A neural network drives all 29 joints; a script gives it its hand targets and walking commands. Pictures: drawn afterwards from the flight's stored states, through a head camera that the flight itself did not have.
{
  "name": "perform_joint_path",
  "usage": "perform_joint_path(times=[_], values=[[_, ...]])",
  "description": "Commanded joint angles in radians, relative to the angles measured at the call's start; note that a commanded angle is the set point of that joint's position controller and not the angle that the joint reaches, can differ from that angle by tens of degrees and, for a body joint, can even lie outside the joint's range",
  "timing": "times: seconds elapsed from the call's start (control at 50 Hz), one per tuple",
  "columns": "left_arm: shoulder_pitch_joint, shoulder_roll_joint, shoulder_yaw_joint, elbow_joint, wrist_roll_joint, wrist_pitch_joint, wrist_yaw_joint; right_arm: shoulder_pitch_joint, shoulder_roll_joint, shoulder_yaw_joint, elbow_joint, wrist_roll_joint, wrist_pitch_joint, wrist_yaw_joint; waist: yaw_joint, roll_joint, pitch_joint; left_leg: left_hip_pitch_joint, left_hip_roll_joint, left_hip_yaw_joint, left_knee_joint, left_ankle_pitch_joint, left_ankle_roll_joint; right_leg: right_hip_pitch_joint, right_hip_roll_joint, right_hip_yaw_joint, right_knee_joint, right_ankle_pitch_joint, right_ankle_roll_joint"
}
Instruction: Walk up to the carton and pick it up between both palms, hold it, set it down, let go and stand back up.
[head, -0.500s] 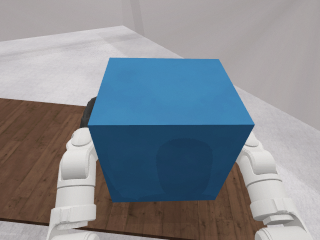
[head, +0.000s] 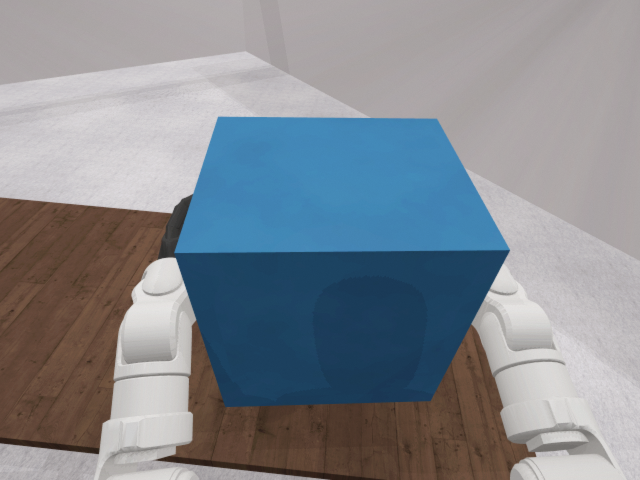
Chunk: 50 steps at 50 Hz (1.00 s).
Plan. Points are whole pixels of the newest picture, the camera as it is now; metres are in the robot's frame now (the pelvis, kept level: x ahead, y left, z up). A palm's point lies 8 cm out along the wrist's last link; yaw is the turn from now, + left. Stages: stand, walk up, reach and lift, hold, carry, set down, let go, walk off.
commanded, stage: hold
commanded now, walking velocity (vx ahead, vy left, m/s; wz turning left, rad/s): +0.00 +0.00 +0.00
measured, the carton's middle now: (329, 265) +0.36 +0.00 +0.14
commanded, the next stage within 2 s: none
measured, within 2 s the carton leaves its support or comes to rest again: neither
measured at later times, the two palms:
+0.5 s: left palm (179, 258) +0.35 +0.18 +0.15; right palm (473, 259) +0.35 -0.18 +0.16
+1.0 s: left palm (179, 260) +0.35 +0.18 +0.15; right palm (473, 261) +0.35 -0.18 +0.16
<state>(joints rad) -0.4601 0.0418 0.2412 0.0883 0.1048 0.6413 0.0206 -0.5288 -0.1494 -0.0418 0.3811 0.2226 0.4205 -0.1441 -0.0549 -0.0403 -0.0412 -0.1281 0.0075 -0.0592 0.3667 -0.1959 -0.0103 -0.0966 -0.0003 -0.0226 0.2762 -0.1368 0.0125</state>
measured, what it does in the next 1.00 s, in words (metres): stands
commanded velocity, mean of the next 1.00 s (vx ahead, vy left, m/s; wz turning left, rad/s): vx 0.00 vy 0.00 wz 0.00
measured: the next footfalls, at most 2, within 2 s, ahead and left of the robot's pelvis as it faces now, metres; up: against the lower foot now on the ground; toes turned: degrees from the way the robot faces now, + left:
none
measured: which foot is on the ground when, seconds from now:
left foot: down 0.00-1.00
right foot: down 0.00-1.00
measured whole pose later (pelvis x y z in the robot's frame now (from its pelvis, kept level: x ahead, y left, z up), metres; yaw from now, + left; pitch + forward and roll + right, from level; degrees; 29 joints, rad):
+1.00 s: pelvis +0.00 +0.00 +0.00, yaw +0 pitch -2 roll -1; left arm -0.45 0.03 0.24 0.07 0.11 0.64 0.02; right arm -0.52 -0.16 -0.04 0.37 0.23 0.42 -0.14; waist -0.05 -0.04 -0.05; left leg -0.13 0.01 -0.05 0.37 -0.20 -0.01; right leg -0.10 0.00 -0.02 0.27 -0.13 0.01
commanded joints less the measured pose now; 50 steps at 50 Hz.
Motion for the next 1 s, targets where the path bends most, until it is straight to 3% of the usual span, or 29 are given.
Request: perform_joint_path(times=[0.0, 0.02, 0.08, 0.1, 0.12, 0.16, 0.18, 0.22, 0.26, 0.28, 0.3, 0.38, 0.48, 0.5, 0.54, 0.58, 0.6, 0.62, 0.66, 0.68, 0.7, 0.72, 0.76, 0.78, 0.86, 0.88, 0.92, 0.94, 0.98], values=[[-0.79, -0.564, -0.568, -0.141, -0.125, -0.064, -0.142, -0.891, 0.616, 0.411, -0.377, 0.089, -0.088, 0.12, -0.017, 0.078, -0.462, 0.107, -0.063, 0.031, -0.039, 0.272, -0.034, 0.137, 0.062, -0.01, -0.002, 0.214, 0.004], [-0.794, -0.606, -0.622, -0.247, -0.158, -0.076, -0.138, -0.9, 0.639, 0.441, -0.458, 0.105, -0.104, 0.118, -0.023, 0.063, -0.575, 0.149, -0.062, 0.02, -0.017, 0.347, -0.041, 0.185, 0.073, -0.013, 0.013, 0.284, 0.002], [-0.798, -0.583, -0.607, -0.214, -0.145, -0.076, -0.133, -0.882, 0.636, 0.441, -0.414, 0.105, -0.091, 0.12, -0.022, 0.075, -0.534, 0.132, -0.067, 0.026, -0.016, 0.336, -0.043, 0.17, 0.068, -0.005, 0.015, 0.289, 0.004], [-0.794, -0.567, -0.583, -0.218, -0.13, -0.071, -0.132, -0.863, 0.622, 0.442, -0.392, 0.112, -0.083, 0.121, 0.002, 0.08, -0.51, 0.129, -0.066, 0.031, -0.023, 0.345, -0.042, 0.167, 0.069, -0.001, 0.015, 0.291, 0.006], [-0.769, -0.578, -0.596, -0.202, -0.141, -0.067, -0.137, -0.856, 0.614, 0.431, -0.4, 0.104, -0.087, 0.117, -0.024, 0.067, -0.521, 0.137, -0.066, 0.028, -0.024, 0.335, -0.042, 0.17, 0.068, -0.005, 0.01, 0.287, 0.007], [-0.768, -0.552, -0.564, -0.184, -0.126, -0.065, -0.137, -0.866, 0.612, 0.431, -0.384, 0.109, -0.085, 0.118, 0.006, 0.07, -0.477, 0.11, -0.061, 0.029, -0.03, 0.317, -0.036, 0.163, 0.068, -0.006, 0.007, 0.252, 0.006], [-0.775, -0.568, -0.57, -0.176, -0.131, -0.063, -0.143, -0.876, 0.618, 0.427, -0.395, 0.093, -0.088, 0.117, -0.014, 0.044, -0.493, 0.118, -0.066, 0.03, -0.034, 0.295, -0.031, 0.162, 0.071, -0.006, 0.002, 0.244, 0.007], [-0.786, -0.569, -0.563, -0.151, -0.122, -0.067, -0.147, -0.897, 0.622, 0.425, -0.384, 0.093, -0.087, 0.118, -0.006, 0.046, -0.46, 0.107, -0.065, 0.033, -0.042, 0.262, -0.027, 0.149, 0.065, -0.004, -0.002, 0.207, 0.006], [-0.798, -0.585, -0.592, -0.208, -0.138, -0.075, -0.143, -0.878, 0.626, 0.426, -0.406, 0.102, -0.094, 0.119, -0.026, 0.078, -0.518, 0.123, -0.065, 0.027, -0.032, 0.294, -0.036, 0.163, 0.064, -0.006, 0.006, 0.253, 0.002], [-0.797, -0.585, -0.573, -0.161, -0.129, -0.073, -0.142, -0.905, 0.627, 0.431, -0.397, 0.1, -0.087, 0.121, -0.002, 0.061, -0.479, 0.107, -0.063, 0.028, -0.034, 0.286, -0.034, 0.151, 0.064, -0.003, 0.005, 0.229, 0.0], [-0.813, -0.587, -0.6, -0.248, -0.146, -0.079, -0.137, -0.904, 0.642, 0.44, -0.432, 0.112, -0.098, 0.124, -0.004, 0.082, -0.55, 0.135, -0.066, 0.03, -0.025, 0.336, -0.039, 0.169, 0.071, -0.008, 0.016, 0.268, 0.001], [-0.802, -0.569, -0.577, -0.191, -0.133, -0.074, -0.13, -0.903, 0.631, 0.445, -0.379, 0.112, -0.094, 0.12, 0.005, 0.069, -0.49, 0.122, -0.061, 0.029, -0.02, 0.335, -0.038, 0.154, 0.071, -0.005, 0.014, 0.259, 0.005], [-0.79, -0.576, -0.572, -0.192, -0.132, -0.068, -0.136, -0.895, 0.621, 0.429, -0.384, 0.102, -0.094, 0.123, 0.003, 0.086, -0.51, 0.129, -0.062, 0.032, -0.029, 0.314, -0.039, 0.154, 0.069, -0.004, 0.008, 0.235, -0.001], [-0.778, -0.575, -0.573, -0.163, -0.128, -0.065, -0.139, -0.869, 0.613, 0.42, -0.372, 0.092, -0.091, 0.122, -0.018, 0.066, -0.472, 0.116, -0.065, 0.032, -0.034, 0.29, -0.037, 0.156, 0.064, -0.005, 0.003, 0.246, 0.003], [-0.776, -0.572, -0.575, -0.19, -0.13, -0.069, -0.136, -0.887, 0.625, 0.429, -0.395, 0.11, -0.092, 0.122, 0.002, 0.075, -0.503, 0.111, -0.064, 0.03, -0.025, 0.332, -0.034, 0.167, 0.068, -0.002, 0.009, 0.284, 0.004], [-0.801, -0.578, -0.588, -0.199, -0.137, -0.073, -0.138, -0.871, 0.62, 0.422, -0.391, 0.1, -0.09, 0.121, -0.026, 0.075, -0.508, 0.13, -0.068, 0.029, -0.024, 0.318, -0.04, 0.157, 0.069, -0.004, 0.007, 0.272, 0.006], [-0.805, -0.569, -0.569, -0.191, -0.13, -0.071, -0.138, -0.883, 0.621, 0.423, -0.38, 0.105, -0.088, 0.122, -0.005, 0.073, -0.483, 0.126, -0.061, 0.03, -0.027, 0.323, -0.042, 0.149, 0.071, -0.008, 0.009, 0.256, 0.003], [-0.806, -0.578, -0.586, -0.179, -0.136, -0.07, -0.14, -0.882, 0.619, 0.411, -0.374, 0.096, -0.09, 0.121, -0.028, 0.089, -0.492, 0.13, -0.061, 0.028, -0.025, 0.307, -0.04, 0.146, 0.066, -0.007, 0.003, 0.241, 0.001], [-0.807, -0.574, -0.574, -0.155, -0.132, -0.067, -0.144, -0.878, 0.619, 0.398, -0.348, 0.089, -0.087, 0.123, -0.029, 0.084, -0.445, 0.098, -0.064, 0.031, -0.042, 0.263, -0.035, 0.132, 0.064, -0.007, -0.003, 0.195, 0.001], [-0.809, -0.592, -0.578, -0.162, -0.133, -0.071, -0.142, -0.9, 0.621, 0.413, -0.366, 0.096, -0.092, 0.126, -0.008, 0.085, -0.48, 0.118, -0.059, 0.027, -0.036, 0.288, -0.037, 0.136, 0.068, -0.005, 0.001, 0.198, -0.003], [-0.796, -0.59, -0.586, -0.166, -0.137, -0.069, -0.141, -0.891, 0.616, 0.41, -0.372, 0.098, -0.091, 0.126, -0.025, 0.076, -0.483, 0.118, -0.059, 0.028, -0.037, 0.297, -0.037, 0.144, 0.067, -0.006, 0.001, 0.219, 0.0], [-0.795, -0.577, -0.567, -0.183, -0.131, -0.075, -0.137, -0.905, 0.624, 0.43, -0.39, 0.111, -0.095, 0.127, 0.01, 0.073, -0.508, 0.117, -0.057, 0.028, -0.031, 0.322, -0.039, 0.154, 0.071, -0.009, 0.007, 0.245, 0.002], [-0.802, -0.581, -0.596, -0.204, -0.141, -0.078, -0.133, -0.888, 0.627, 0.438, -0.394, 0.11, -0.095, 0.124, -0.018, 0.078, -0.532, 0.14, -0.064, 0.027, -0.017, 0.36, -0.046, 0.17, 0.072, -0.01, 0.01, 0.289, 0.006], [-0.786, -0.592, -0.608, -0.235, -0.154, -0.082, -0.13, -0.9, 0.628, 0.455, -0.448, 0.13, -0.104, 0.121, 0.0, 0.083, -0.578, 0.141, -0.064, 0.024, -0.008, 0.391, -0.046, 0.177, 0.075, -0.004, 0.018, 0.321, 0.003], [-0.771, -0.56, -0.578, -0.19, -0.133, -0.067, -0.131, -0.874, 0.609, 0.438, -0.398, 0.11, -0.088, 0.117, -0.009, 0.07, -0.5, 0.127, -0.065, 0.026, -0.015, 0.348, -0.043, 0.155, 0.071, -0.003, 0.012, 0.285, 0.005], [-0.769, -0.588, -0.605, -0.248, -0.147, -0.072, -0.13, -0.885, 0.622, 0.449, -0.449, 0.122, -0.099, 0.118, -0.007, 0.07, -0.558, 0.155, -0.06, 0.022, -0.014, 0.379, -0.042, 0.173, 0.075, -0.007, 0.014, 0.304, 0.004], [-0.757, -0.584, -0.582, -0.227, -0.132, -0.063, -0.127, -0.871, 0.607, 0.442, -0.425, 0.122, -0.092, 0.123, 0.021, 0.083, -0.511, 0.141, -0.054, 0.027, -0.021, 0.358, -0.044, 0.15, 0.075, -0.011, 0.005, 0.256, -0.002], [-0.764, -0.578, -0.597, -0.246, -0.139, -0.062, -0.126, -0.84, 0.604, 0.427, -0.416, 0.111, -0.091, 0.123, -0.01, 0.073, -0.52, 0.155, -0.055, 0.024, -0.02, 0.364, -0.046, 0.156, 0.077, -0.012, 0.006, 0.266, 0.002], [-0.769, -0.572, -0.58, -0.179, -0.13, -0.061, -0.136, -0.856, 0.599, 0.419, -0.372, 0.096, -0.08, 0.121, -0.008, 0.069, -0.449, 0.119, -0.056, 0.026, -0.03, 0.311, -0.041, 0.138, 0.068, 0.0, -0.002, 0.23, -0.003]])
